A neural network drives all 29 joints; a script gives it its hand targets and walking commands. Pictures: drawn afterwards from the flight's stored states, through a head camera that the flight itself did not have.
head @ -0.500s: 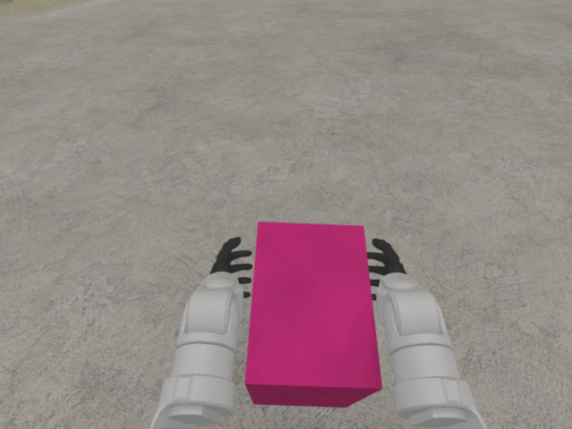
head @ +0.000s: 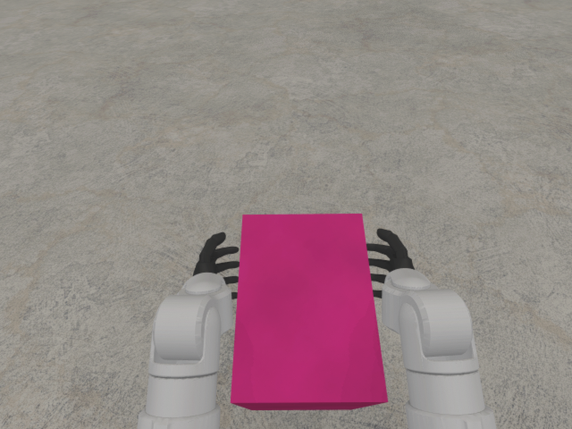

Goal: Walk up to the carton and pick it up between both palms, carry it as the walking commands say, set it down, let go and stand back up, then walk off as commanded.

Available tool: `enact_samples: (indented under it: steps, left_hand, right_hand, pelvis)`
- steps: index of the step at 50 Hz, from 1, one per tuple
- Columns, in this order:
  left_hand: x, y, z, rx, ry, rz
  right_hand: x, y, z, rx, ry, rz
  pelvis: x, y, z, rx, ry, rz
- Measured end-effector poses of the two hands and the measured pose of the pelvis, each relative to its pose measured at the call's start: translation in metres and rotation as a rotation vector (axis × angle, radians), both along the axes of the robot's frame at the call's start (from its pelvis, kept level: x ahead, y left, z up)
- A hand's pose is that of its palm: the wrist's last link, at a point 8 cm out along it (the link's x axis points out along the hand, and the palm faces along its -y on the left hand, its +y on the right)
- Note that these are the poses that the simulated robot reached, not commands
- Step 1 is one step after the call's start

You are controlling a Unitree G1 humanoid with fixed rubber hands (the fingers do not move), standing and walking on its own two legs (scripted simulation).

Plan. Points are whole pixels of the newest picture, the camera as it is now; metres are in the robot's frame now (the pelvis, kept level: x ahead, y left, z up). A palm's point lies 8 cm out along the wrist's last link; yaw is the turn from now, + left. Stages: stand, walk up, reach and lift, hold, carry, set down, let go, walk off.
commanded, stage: carry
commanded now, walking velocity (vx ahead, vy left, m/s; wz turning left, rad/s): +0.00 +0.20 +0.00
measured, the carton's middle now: (301, 320) +0.29 +0.01 +0.00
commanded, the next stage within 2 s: none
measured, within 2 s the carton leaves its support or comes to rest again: neither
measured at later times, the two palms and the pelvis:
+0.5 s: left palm (174, 278) +0.29 +0.17 +0.12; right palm (369, 290) +0.27 -0.08 +0.11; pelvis -0.03 +0.07 +0.01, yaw -1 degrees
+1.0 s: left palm (76, 303) +0.25 +0.28 +0.11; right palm (277, 327) +0.23 +0.04 +0.09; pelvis -0.04 +0.19 +0.00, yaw -3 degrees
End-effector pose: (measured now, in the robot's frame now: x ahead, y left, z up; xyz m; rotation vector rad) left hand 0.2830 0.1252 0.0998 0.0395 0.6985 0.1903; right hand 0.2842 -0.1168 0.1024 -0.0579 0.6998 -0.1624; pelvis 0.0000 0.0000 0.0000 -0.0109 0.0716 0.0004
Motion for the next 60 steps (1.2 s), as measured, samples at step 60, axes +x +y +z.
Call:
enact_samples:
  steps: [60]
  left_hand:
    - [-0.036,0.202,0.022,0.034,0.004,-0.079]
  right_hand:
    - [-0.056,0.203,0.011,0.062,-0.015,-0.102]
  pelvis:
    - [-0.058,0.234,0.020,0.075,-0.006,-0.046]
